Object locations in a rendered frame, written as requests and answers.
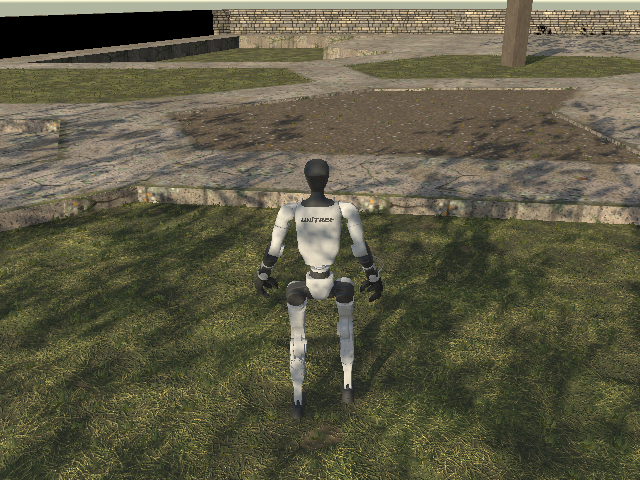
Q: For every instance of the robot right forearm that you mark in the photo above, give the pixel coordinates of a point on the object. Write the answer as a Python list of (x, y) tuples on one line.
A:
[(368, 265)]

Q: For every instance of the left robot hand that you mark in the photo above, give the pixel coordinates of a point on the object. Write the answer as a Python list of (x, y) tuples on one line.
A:
[(267, 283)]

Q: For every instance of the robot left upper arm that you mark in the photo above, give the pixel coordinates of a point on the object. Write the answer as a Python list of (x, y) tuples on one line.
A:
[(285, 214)]

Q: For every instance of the robot right upper arm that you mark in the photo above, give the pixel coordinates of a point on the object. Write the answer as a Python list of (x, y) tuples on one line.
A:
[(350, 212)]

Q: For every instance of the left robot shin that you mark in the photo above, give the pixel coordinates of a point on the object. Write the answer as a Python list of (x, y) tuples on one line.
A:
[(297, 369)]

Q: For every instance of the right robot foot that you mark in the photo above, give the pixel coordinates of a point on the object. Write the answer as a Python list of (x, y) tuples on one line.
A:
[(348, 394)]

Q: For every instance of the right robot hand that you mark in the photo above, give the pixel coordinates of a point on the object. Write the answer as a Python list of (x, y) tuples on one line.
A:
[(377, 286)]

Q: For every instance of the robot left forearm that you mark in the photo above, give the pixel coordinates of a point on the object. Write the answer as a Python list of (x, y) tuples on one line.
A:
[(267, 264)]

